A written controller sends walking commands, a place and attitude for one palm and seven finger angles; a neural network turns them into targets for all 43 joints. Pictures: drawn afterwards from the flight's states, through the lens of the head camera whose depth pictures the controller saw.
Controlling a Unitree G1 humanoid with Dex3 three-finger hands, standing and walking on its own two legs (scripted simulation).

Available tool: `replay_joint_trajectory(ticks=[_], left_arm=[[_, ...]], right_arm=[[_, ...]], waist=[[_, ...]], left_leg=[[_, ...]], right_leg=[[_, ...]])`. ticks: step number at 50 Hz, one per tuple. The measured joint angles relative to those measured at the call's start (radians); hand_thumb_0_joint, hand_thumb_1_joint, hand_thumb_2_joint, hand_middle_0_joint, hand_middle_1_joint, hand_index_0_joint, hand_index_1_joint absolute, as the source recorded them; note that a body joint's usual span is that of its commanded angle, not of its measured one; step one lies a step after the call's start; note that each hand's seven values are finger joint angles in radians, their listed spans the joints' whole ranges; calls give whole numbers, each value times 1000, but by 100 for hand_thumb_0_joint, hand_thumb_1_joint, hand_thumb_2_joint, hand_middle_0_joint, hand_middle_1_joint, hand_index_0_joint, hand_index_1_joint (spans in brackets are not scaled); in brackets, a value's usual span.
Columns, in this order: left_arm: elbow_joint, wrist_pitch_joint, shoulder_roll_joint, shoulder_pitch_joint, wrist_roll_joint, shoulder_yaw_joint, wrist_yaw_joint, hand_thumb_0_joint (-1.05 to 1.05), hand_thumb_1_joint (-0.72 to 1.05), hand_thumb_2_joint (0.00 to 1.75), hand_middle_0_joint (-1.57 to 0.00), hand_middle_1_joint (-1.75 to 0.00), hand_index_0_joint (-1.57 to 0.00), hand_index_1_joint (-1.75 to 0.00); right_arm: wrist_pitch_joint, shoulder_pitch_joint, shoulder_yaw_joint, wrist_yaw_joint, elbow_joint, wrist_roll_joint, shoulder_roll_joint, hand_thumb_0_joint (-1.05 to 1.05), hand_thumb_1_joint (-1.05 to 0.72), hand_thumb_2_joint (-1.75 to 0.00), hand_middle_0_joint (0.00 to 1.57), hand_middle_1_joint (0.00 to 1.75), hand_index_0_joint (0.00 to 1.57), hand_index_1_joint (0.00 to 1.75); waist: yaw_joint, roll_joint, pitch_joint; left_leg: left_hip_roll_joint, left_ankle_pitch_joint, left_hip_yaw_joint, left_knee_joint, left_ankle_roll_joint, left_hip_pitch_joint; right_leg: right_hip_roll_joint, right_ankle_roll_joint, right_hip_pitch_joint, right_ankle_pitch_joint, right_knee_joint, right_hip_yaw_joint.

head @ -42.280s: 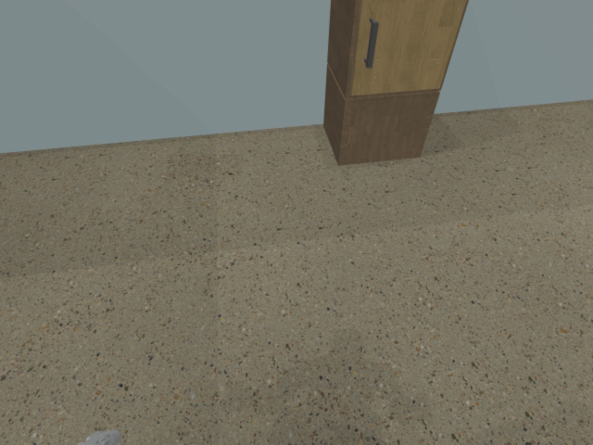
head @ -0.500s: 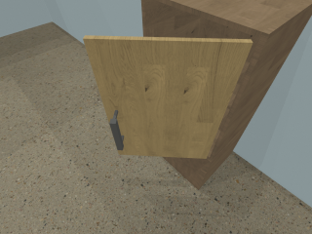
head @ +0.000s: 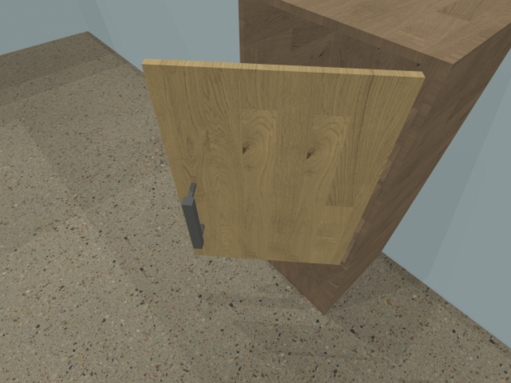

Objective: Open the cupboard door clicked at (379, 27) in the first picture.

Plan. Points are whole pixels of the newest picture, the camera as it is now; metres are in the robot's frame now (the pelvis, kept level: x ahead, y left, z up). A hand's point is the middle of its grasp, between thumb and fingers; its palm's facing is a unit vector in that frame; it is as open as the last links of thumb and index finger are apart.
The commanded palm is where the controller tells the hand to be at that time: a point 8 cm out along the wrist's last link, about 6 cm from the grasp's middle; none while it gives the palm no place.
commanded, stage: look again from close up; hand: left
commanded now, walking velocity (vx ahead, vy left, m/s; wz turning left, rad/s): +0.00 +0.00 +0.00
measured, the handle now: (195, 217) +0.48 +0.17 -0.11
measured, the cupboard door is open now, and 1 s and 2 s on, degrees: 43 43 43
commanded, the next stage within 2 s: shuffle to correct the standing spot in 0.06 s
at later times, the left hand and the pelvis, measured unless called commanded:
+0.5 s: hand out of the picture +0.01 +0.18 -0.18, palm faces -0.01 -0.97 -0.23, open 7.3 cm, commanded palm none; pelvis -0.03 -0.01 -0.01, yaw -2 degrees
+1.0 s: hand out of the picture -0.03 +0.18 -0.18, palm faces -0.02 -0.98 -0.21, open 7.3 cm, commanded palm none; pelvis -0.03 +0.00 -0.01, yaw -1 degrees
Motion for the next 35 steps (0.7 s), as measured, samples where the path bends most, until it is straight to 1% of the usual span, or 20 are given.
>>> replay_joint_trajectory(ticks=[13, 19, 26, 29, 31, 32, 34, 35], left_arm=[[-11, 7, 5, -11, 1, 8, 3, 0, 91, 90, -20, -30, -20, -30], [-55, 28, 10, -22, 5, 26, 4, 0, 91, 90, -20, -30, -20, -30], [-130, 63, 21, -42, 16, 51, -5, 0, 91, 90, -20, -30, -20, -30], [-150, 57, 16, -44, 20, 49, -4, 0, 91, 90, -20, -30, -20, -30], [-151, 48, 11, -42, 18, 41, -4, 0, 91, 90, -20, -30, -20, -30], [-149, 43, 8, -41, 17, 37, -5, 0, 91, 90, -20, -30, -20, -30], [-140, 37, 6, -36, 16, 35, -4, 0, 91, 90, -20, -30, -20, -30], [-134, 35, 7, -33, 14, 35, -4, 0, 92, 90, -20, -30, -20, -30]], right_arm=[[0, 2, -3, -5, 0, 1, 6, 1, -92, -90, 20, 30, 20, 30], [16, -18, -24, -12, -35, 0, 8, 1, -92, -90, 20, 30, 20, 30], [43, -54, -52, -15, -96, -8, 2, 1, -91, -90, 20, 30, 20, 30], [52, -59, -59, -10, -114, -8, -9, 1, -91, -90, 20, 30, 20, 30], [56, -54, -59, -1, -115, -6, -15, 1, -91, -90, 20, 30, 20, 30], [56, -51, -57, 4, -111, -6, -18, 1, -91, -90, 20, 30, 20, 30], [50, -40, -50, 13, -101, -7, -19, 1, -91, -90, 20, 30, 19, 30], [45, -31, -46, 15, -95, -8, -18, 1, -91, -90, 20, 30, 19, 30]], waist=[[0, -3, 6], [-1, -13, 30], [-7, -12, 54], [-12, 3, 49], [-11, 11, 36], [-8, 14, 29], [-4, 14, 12], [-3, 12, 3]], left_leg=[[-7, 4, 4, -10, 3, 2], [-6, -3, 19, 34, 2, -40], [15, -29, 32, 148, -5, -133], [28, -58, 16, 207, -7, -177], [19, -137, -22, 279, 6, -205], [15, -156, -39, 309, 13, -210], [11, -152, -56, 312, 20, -194], [10, -138, -59, 279, 21, -172]], right_leg=[[-6, 3, -6, -3, 6, 4], [-10, 0, -64, -15, 69, 21], [1, -20, -165, -36, 181, 36], [11, -33, -190, -39, 205, 24], [18, -43, -188, -32, 193, 11], [23, -46, -180, -24, 178, 6], [33, -48, -162, -5, 143, -2], [38, -48, -154, 3, 127, -5]])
